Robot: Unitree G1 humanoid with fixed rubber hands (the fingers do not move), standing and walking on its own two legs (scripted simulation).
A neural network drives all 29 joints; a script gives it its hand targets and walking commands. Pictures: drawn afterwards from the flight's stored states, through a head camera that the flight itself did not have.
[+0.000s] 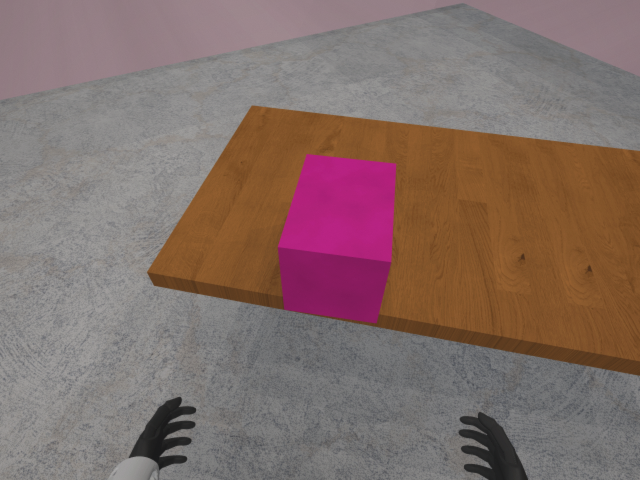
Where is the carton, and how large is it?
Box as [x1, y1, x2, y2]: [278, 154, 395, 322]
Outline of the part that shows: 307,154 278,245 284,309 376,322 391,258 395,164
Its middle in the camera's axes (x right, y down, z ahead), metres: +0.04 -0.01 +0.70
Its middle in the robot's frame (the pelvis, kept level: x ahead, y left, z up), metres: +0.53 +0.03 -0.04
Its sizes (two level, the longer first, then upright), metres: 0.232 0.165 0.171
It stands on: a table, 0.65 m high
